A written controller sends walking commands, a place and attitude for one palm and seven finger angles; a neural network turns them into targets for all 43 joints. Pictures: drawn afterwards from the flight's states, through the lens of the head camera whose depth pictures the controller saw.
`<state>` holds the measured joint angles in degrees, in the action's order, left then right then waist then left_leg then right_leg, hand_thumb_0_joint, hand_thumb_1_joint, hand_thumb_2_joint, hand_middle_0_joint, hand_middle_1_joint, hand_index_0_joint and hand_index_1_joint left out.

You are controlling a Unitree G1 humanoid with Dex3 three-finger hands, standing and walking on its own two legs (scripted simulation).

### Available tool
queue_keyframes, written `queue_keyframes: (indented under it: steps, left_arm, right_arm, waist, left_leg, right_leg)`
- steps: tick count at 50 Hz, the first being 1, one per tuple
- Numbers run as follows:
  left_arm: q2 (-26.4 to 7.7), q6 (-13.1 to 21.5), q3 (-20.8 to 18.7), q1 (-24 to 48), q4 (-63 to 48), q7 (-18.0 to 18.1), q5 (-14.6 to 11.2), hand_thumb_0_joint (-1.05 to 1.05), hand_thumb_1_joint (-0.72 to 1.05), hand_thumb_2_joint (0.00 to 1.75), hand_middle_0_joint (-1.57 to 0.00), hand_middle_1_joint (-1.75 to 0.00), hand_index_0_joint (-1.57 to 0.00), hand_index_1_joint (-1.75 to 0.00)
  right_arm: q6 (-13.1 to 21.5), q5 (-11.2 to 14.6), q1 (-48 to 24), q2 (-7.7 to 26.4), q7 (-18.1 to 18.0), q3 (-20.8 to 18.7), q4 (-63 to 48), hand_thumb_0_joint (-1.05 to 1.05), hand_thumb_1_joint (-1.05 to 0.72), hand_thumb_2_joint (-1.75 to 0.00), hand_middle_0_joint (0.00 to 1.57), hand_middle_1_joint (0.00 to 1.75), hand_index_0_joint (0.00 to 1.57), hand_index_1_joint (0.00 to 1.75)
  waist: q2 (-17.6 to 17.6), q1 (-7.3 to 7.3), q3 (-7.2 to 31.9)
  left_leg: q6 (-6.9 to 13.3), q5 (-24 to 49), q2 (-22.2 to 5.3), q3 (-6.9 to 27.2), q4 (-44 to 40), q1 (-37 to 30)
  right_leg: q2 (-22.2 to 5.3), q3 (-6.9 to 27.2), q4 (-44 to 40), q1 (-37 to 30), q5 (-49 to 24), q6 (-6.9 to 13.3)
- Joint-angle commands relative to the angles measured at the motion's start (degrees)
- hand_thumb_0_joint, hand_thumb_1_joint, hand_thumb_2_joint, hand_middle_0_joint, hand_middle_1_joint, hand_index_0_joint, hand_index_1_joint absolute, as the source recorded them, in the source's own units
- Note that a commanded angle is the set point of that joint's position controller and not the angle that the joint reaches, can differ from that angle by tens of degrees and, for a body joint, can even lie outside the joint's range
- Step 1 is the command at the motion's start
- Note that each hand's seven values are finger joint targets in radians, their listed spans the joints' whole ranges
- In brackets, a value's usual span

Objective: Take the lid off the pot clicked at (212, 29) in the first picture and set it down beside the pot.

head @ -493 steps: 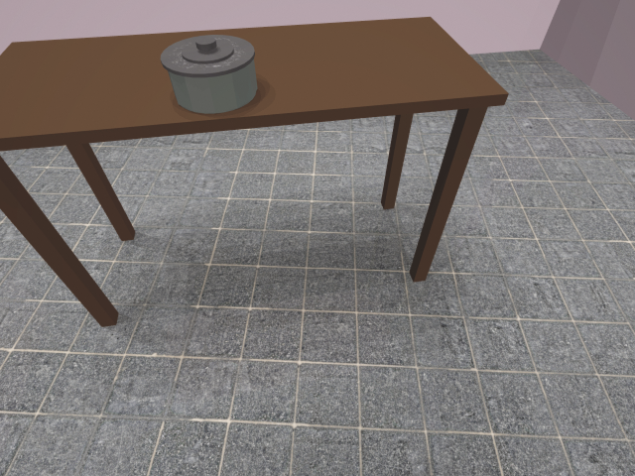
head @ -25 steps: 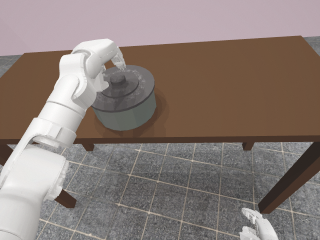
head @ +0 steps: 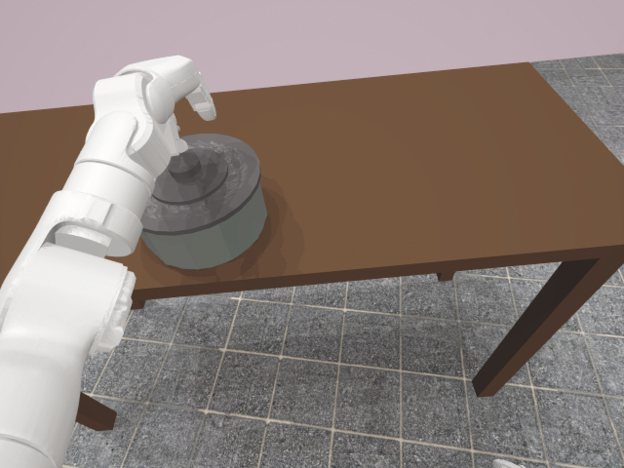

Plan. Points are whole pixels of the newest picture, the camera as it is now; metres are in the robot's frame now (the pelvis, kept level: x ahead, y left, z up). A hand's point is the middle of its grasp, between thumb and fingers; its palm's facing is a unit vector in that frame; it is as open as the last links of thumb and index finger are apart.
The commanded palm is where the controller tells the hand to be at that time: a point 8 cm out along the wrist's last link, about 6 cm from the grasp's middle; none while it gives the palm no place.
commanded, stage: move the open hand above the knob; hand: left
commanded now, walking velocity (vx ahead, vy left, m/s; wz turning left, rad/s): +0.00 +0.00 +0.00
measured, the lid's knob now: (184, 165) +0.48 +0.16 +0.14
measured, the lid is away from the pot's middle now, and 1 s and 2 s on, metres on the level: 0.00 0.00 0.00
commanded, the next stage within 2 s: lower the open fingers around the knob in 0.54 s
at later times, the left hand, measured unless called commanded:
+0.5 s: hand (161, 138) +0.46 +0.16 +0.21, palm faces -0.25 -0.07 -0.96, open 10.0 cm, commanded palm +0.44 +0.17 +0.28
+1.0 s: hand (186, 147) +0.46 +0.14 +0.19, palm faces -0.34 -0.13 -0.93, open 10.0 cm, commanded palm +0.44 +0.16 +0.25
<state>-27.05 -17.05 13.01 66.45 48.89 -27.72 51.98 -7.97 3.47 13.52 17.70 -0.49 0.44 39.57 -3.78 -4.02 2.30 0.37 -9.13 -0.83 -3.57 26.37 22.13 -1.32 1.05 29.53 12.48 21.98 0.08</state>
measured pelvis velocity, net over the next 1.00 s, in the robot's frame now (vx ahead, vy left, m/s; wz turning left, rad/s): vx -0.01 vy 0.01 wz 0.01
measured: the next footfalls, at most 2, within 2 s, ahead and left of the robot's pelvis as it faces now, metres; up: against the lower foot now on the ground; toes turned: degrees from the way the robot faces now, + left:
none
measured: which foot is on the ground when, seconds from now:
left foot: down 0.00-1.00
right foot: down 0.00-1.00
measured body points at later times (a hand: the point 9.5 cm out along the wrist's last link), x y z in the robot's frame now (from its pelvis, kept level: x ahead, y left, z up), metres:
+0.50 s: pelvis -0.01 +0.01 +0.00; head +0.02 -0.02 +0.45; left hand +0.46 +0.16 +0.27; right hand +0.13 -0.25 -0.13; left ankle +0.04 +0.13 -0.73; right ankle -0.08 -0.12 -0.73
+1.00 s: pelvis -0.01 +0.01 +0.00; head +0.01 -0.03 +0.45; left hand +0.47 +0.15 +0.25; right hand +0.08 -0.26 -0.14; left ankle +0.04 +0.13 -0.73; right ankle -0.08 -0.12 -0.73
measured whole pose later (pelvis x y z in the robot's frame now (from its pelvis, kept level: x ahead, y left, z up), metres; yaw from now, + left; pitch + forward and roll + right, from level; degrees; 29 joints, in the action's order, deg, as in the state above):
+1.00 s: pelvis -0.01 +0.01 +0.00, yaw +1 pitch +5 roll +1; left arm -22.6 -19.0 14.6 69.4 56.6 -27.9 51.2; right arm -6.5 2.7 13.8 16.7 -1.4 1.0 41.1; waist -3.3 -4.4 3.1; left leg 0.6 -8.3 -0.3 -3.1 26.2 22.9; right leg -1.7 0.7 30.0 13.4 21.5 -0.3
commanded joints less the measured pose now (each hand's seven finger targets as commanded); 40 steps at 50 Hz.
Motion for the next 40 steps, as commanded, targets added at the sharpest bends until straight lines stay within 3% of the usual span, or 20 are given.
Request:
queue_keyframes:
  steps: [1, 4, 6, 7, 9, 11, 13, 15, 16, 18, 21, 23, 24, 26, 28, 30, 32, 35, 39, 40]
  left_arm:
    - [-13.01, 0.30, -3.15, 31.17, -9.78, 1.99, 1.47, 0.00, -0.39, 1.68, -0.87, -0.08, -0.87, -0.08]
    - [-15.81, 0.96, -5.15, 32.19, -12.87, 2.25, 1.41, 0.00, -0.39, 1.68, -0.87, -0.08, -0.87, -0.08]
    - [-15.62, 0.53, -4.79, 29.74, -8.25, 2.14, 1.86, 0.00, -0.39, 1.68, -0.87, -0.08, -0.87, -0.08]
    - [-13.54, 0.56, -2.83, 29.86, -8.61, 2.01, 1.21, 0.00, -0.39, 1.68, -0.87, -0.08, -0.87, -0.08]
    - [-15.68, 1.13, -4.59, 32.67, -13.20, 2.30, 1.38, 0.00, -0.39, 1.68, -0.87, -0.08, -0.87, -0.08]
    - [-11.70, 0.87, -1.75, 32.62, -13.02, 1.98, 1.01, 0.00, -0.39, 1.68, -0.87, -0.08, -0.87, -0.08]
    - [-14.76, 0.75, -4.36, 31.44, -13.82, 2.00, 0.89, 0.00, -0.39, 1.68, -0.87, -0.08, -0.87, -0.08]
    - [-11.92, 0.09, -1.86, 31.31, -10.88, 1.73, 1.01, 0.00, -0.39, 1.68, -0.87, -0.08, -0.87, -0.08]
    - [-14.00, -0.02, -3.65, 31.28, -11.32, 1.94, 1.04, 0.00, -0.39, 1.68, -0.87, -0.08, -0.87, -0.08]
    - [-12.85, 0.44, -2.70, 32.46, -15.91, 2.02, 0.88, 0.00, -0.39, 1.68, -0.87, -0.08, -0.87, -0.08]
    - [-8.40, -1.08, 0.56, 30.78, -11.34, 1.78, 0.93, 0.00, -0.39, 1.68, -0.87, -0.08, -0.87, -0.08]
    - [-12.53, -0.84, -2.41, 33.37, -12.74, 2.14, 0.85, 0.00, -0.39, 1.68, -0.87, -0.08, -0.87, -0.08]
    - [-12.57, -0.46, -2.50, 34.10, -13.68, 2.38, 0.89, 0.00, -0.39, 1.68, -0.87, -0.08, -0.87, -0.08]
    - [-8.42, -0.58, 0.55, 33.68, -11.60, 2.43, 0.91, 0.00, -0.39, 1.68, -0.87, -0.08, -0.87, -0.08]
    - [-12.75, -0.34, -2.86, 34.83, -11.94, 2.95, 1.25, 0.00, -0.39, 1.68, -0.87, -0.08, -0.87, -0.08]
    - [-8.45, -0.58, 0.56, 33.96, -9.12, 2.83, 1.10, 0.00, -0.39, 1.68, -0.87, -0.08, -0.87, -0.08]
    - [-11.88, -0.53, -2.14, 33.67, -7.95, 3.20, 0.59, 0.00, -0.39, 1.68, -0.87, -0.08, -0.87, -0.08]
    - [-6.10, -3.28, 1.76, 34.71, -3.77, 2.01, -0.19, 0.00, -0.39, 1.68, -0.87, -0.08, -0.87, -0.08]
    - [-6.88, -3.37, 1.19, 36.32, -3.30, 1.62, 0.26, 0.00, -0.39, 1.68, -0.87, -0.08, -0.87, -0.08]
    - [-5.51, -3.23, 2.45, 37.25, -3.86, 1.47, 0.29, 0.00, -0.39, 1.68, -0.87, -0.08, -0.87, -0.08]
  right_arm:
    - [2.51, 0.10, -3.60, 5.96, -0.37, -2.20, -7.43, 0.00, -0.90, -0.90, 0.20, 0.30, 0.20, 0.30]
    - [2.93, -0.01, -3.75, 6.19, -0.36, -2.33, -7.83, 0.00, -0.90, -0.90, 0.20, 0.30, 0.20, 0.30]
    - [2.58, 0.12, -3.47, 6.25, -0.59, -2.12, -7.28, 0.00, -0.90, -0.90, 0.20, 0.30, 0.20, 0.30]
    - [2.44, 0.19, -2.96, 6.49, -0.49, -2.34, -7.10, 0.00, -0.90, -0.90, 0.20, 0.30, 0.20, 0.30]
    - [2.87, 0.18, -4.16, 6.22, -0.48, -2.32, -7.77, 0.00, -0.90, -0.90, 0.20, 0.30, 0.20, 0.30]
    - [3.07, 0.25, -3.81, 5.69, -0.45, -2.42, -7.64, 0.00, -0.90, -0.90, 0.20, 0.30, 0.20, 0.30]
    - [3.03, 0.09, -4.03, 6.08, -0.30, -2.37, -7.87, 0.00, -0.90, -0.90, 0.20, 0.30, 0.20, 0.30]
    - [2.54, 0.26, -3.90, 5.93, -0.32, -2.09, -7.24, 0.00, -0.90, -0.90, 0.20, 0.30, 0.20, 0.30]
    - [2.54, 0.31, -4.21, 6.08, -0.28, -2.11, -7.36, 0.00, -0.90, -0.90, 0.20, 0.30, 0.20, 0.30]
    - [2.77, 0.22, -5.22, 5.74, -0.09, -2.06, -8.43, 0.00, -0.90, -0.90, 0.20, 0.30, 0.20, 0.30]
    - [2.12, 0.43, -5.41, 5.53, 0.02, -1.86, -7.49, 0.00, -0.90, -0.90, 0.20, 0.30, 0.20, 0.30]
    - [2.22, 0.15, -5.31, 5.98, -0.26, -1.77, -7.39, 0.00, -0.90, -0.90, 0.20, 0.30, 0.20, 0.30]
    - [2.50, 0.21, -5.91, 5.61, -0.43, -1.61, -7.84, 0.00, -0.90, -0.90, 0.20, 0.30, 0.20, 0.30]
    - [2.62, 0.18, -5.65, 5.12, -0.59, -1.52, -7.42, 0.00, -0.90, -0.90, 0.20, 0.30, 0.20, 0.30]
    - [2.64, -0.08, -5.11, 5.65, -0.61, -1.62, -7.11, 0.00, -0.90, -0.90, 0.20, 0.30, 0.20, 0.30]
    - [2.55, 0.12, -5.40, 5.11, -0.79, -1.27, -6.94, 0.00, -0.90, -0.90, 0.20, 0.30, 0.20, 0.30]
    - [2.44, -0.15, -4.69, 6.01, -0.95, -1.50, -6.34, 0.00, -0.90, -0.90, 0.20, 0.30, 0.20, 0.30]
    - [2.83, -0.04, -4.83, 5.34, -0.77, -1.28, -5.80, 0.00, -0.90, -0.90, 0.20, 0.30, 0.20, 0.30]
    - [3.31, -0.47, -4.10, 5.68, -0.99, -1.39, -5.36, 0.00, -0.90, -0.90, 0.20, 0.30, 0.20, 0.30]
    - [3.42, -0.39, -3.82, 5.67, -0.96, -1.46, -5.29, 0.00, -0.90, -0.90, 0.20, 0.30, 0.20, 0.30]
  waist:
    - [7.65, 0.78, 21.98]
    - [6.35, 1.12, 24.76]
    - [7.14, 1.06, 22.09]
    - [6.36, 0.58, 21.24]
    - [5.34, 0.87, 24.60]
    - [4.66, 0.12, 23.95]
    - [5.83, 0.82, 25.21]
    - [5.95, 0.29, 22.05]
    - [6.14, 0.79, 22.52]
    - [4.74, 1.02, 25.63]
    - [5.28, 0.20, 20.70]
    - [5.78, 0.61, 22.32]
    - [5.50, 0.90, 23.65]
    - [5.47, 0.37, 22.40]
    - [5.61, 0.89, 23.76]
    - [6.70, 0.48, 21.46]
    - [6.71, 0.78, 21.41]
    - [6.23, 0.35, 20.48]
    - [7.57, -0.09, 21.42]
    - [6.82, -0.46, 21.20]
  left_leg:
    - [4.89, 18.27, 4.52, 0.00, 3.00, -21.64]
    - [4.96, 19.84, 4.39, 0.24, 3.38, -23.05]
    - [4.77, 16.70, 4.42, 0.04, 2.82, -20.84]
    - [4.69, 17.00, 4.33, 0.19, 2.91, -20.86]
    - [4.83, 18.39, 4.26, 0.28, 3.25, -23.15]
    - [4.78, 19.33, 4.17, 0.56, 3.59, -24.59]
    - [4.72, 19.97, 4.17, 0.93, 3.63, -24.10]
    - [4.51, 18.17, 4.21, 0.77, 3.07, -22.86]
    - [4.48, 17.78, 4.09, 0.84, 2.98, -22.91]
    - [4.48, 20.91, 4.05, 1.25, 3.44, -24.76]
    - [4.07, 17.12, 3.96, 1.45, 2.67, -23.53]
    - [4.15, 15.10, 4.00, 1.37, 2.10, -23.31]
    - [4.17, 15.54, 4.11, 1.49, 2.29, -23.82]
    - [4.02, 15.41, 3.99, 1.85, 2.22, -24.25]
    - [3.98, 15.32, 3.87, 1.67, 2.01, -23.89]
    - [3.99, 13.41, 4.04, 1.62, 1.52, -22.70]
    - [4.07, 13.04, 4.00, 1.53, 1.48, -22.11]
    - [4.06, 12.10, 4.25, 1.93, 0.93, -22.69]
    - [4.29, 11.02, 4.51, 2.01, 1.15, -22.72]
    - [4.19, 10.74, 4.52, 1.93, 0.97, -22.98]
  right_leg:
    - [3.55, -1.86, -3.87, 4.23, -31.68, 0.76]
    - [3.45, -1.60, -3.60, 3.24, -32.48, 0.89]
    - [3.49, -1.82, -3.91, 4.25, -30.01, 0.85]
    - [3.42, -2.06, -4.16, 4.66, -30.32, 1.09]
    - [3.38, -1.55, -3.68, 3.92, -31.05, 1.03]
    - [3.71, -1.95, -3.87, 6.15, -29.78, 1.01]
    - [3.64, -1.96, -3.61, 4.63, -30.38, 1.05]
    - [3.73, -2.49, -3.90, 6.40, -28.84, 1.10]
    - [3.68, -2.32, -3.93, 5.77, -28.46, 1.18]
    - [3.50, -2.14, -3.37, 5.06, -29.87, 1.24]
    - [3.92, -2.98, -4.05, 8.30, -25.19, 1.44]
    - [3.64, -2.63, -4.33, 6.59, -25.31, 1.51]
    - [3.56, -2.49, -3.89, 6.13, -25.51, 1.57]
    - [3.82, -2.99, -3.98, 8.04, -24.06, 1.62]
    - [3.62, -2.60, -4.13, 6.34, -24.89, 1.67]
    - [3.65, -2.94, -4.35, 7.49, -23.38, 1.55]
    - [3.41, -2.67, -4.65, 6.33, -24.24, 1.73]
    - [3.61, -2.96, -4.58, 8.05, -23.21, 1.55]
    - [3.78, -2.77, -4.68, 8.06, -23.34, 1.45]
    - [3.83, -2.90, -4.71, 8.71, -23.04, 1.45]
